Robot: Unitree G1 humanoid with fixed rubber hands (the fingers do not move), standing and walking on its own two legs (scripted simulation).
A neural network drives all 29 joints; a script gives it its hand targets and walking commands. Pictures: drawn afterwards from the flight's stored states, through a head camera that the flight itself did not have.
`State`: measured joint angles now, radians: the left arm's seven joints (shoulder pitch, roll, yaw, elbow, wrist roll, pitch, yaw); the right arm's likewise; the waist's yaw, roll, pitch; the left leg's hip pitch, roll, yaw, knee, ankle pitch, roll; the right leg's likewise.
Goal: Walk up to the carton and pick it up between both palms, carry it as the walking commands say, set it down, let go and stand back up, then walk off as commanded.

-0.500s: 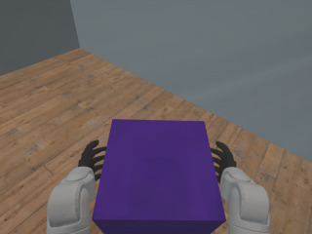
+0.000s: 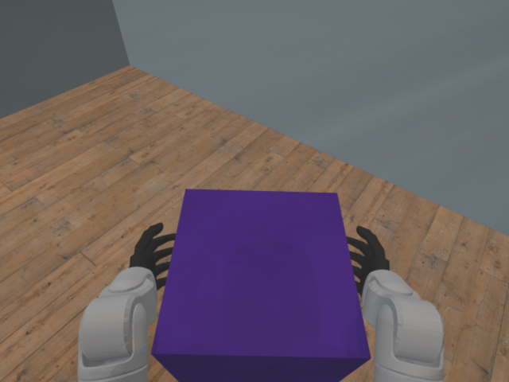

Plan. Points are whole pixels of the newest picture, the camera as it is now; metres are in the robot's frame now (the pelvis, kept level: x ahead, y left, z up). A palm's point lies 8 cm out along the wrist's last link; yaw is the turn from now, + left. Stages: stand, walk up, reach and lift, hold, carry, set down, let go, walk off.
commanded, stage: carry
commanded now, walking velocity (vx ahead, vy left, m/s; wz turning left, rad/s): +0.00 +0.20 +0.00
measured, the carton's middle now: (258, 296) +0.27 -0.01 +0.00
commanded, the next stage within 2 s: none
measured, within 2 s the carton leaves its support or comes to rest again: neither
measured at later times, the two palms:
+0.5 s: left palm (98, 328) +0.19 +0.19 +0.08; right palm (356, 335) +0.19 -0.13 +0.07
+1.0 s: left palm out of the picture +0.13 +0.30 +0.08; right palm out of the picture +0.12 -0.01 +0.07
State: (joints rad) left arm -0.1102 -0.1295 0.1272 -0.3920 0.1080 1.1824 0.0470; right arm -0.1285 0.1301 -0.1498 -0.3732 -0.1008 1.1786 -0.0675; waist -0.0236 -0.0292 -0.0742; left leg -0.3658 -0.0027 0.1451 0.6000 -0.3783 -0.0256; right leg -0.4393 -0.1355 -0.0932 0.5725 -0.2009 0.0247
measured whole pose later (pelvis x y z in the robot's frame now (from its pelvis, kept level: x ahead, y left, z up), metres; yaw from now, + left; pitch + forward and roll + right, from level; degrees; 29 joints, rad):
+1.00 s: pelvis -0.14 +0.15 -0.01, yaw -2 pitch +4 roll +0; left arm -0.12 -0.13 0.15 -0.38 0.08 1.18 0.05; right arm -0.12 0.13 -0.13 -0.37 -0.12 1.17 -0.06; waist 0.02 0.03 -0.08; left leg -0.45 0.00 0.17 0.60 -0.22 0.08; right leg -0.34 -0.04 -0.14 0.60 -0.32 -0.02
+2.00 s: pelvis -0.26 +0.40 -0.01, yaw -2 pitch +3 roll +2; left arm -0.11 -0.13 0.14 -0.43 0.11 1.18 0.04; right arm -0.14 0.13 -0.13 -0.38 -0.10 1.16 -0.07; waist -0.03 -0.06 -0.05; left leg -0.37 0.01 0.11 0.52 -0.18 -0.01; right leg -0.45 -0.20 -0.04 0.69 -0.35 0.07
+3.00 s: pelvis -0.33 +0.49 +0.01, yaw -1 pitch +1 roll -2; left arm -0.13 -0.13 0.14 -0.32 0.10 1.21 0.05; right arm -0.15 0.13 -0.15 -0.32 -0.14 1.22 -0.05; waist 0.01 0.04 -0.08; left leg -0.32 -0.02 0.16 0.31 -0.04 -0.04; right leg -0.22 -0.03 -0.14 0.41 -0.29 -0.02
